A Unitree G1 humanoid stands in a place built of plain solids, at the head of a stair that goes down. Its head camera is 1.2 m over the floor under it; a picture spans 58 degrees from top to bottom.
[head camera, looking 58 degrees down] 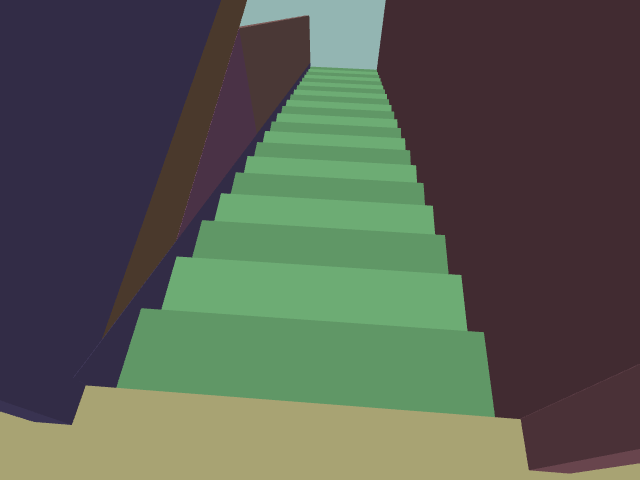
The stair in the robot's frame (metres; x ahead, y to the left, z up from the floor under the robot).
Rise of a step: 0.17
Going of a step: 0.30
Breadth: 1.16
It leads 4 degrees to the right of straight ahead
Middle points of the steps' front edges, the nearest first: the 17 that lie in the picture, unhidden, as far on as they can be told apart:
0.25 0.06 0.00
0.54 0.03 -0.17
0.84 0.01 -0.34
1.14 -0.01 -0.51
1.44 -0.03 -0.68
1.73 -0.05 -0.85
2.03 -0.08 -1.02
2.33 -0.10 -1.19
2.63 -0.12 -1.36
2.92 -0.14 -1.53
3.22 -0.16 -1.70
3.52 -0.19 -1.87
3.82 -0.21 -2.04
4.12 -0.23 -2.21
4.41 -0.25 -2.38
4.71 -0.27 -2.55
5.01 -0.30 -2.72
